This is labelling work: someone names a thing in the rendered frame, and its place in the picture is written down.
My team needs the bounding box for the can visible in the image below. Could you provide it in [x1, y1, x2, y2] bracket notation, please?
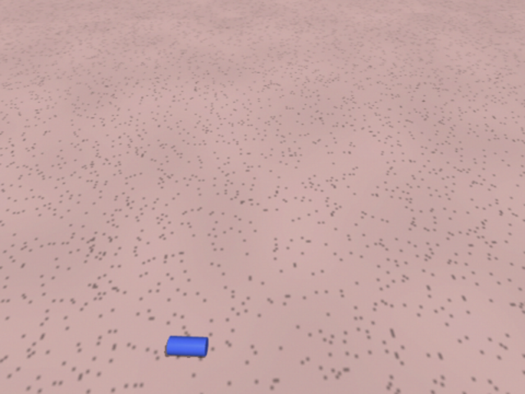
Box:
[167, 336, 208, 356]

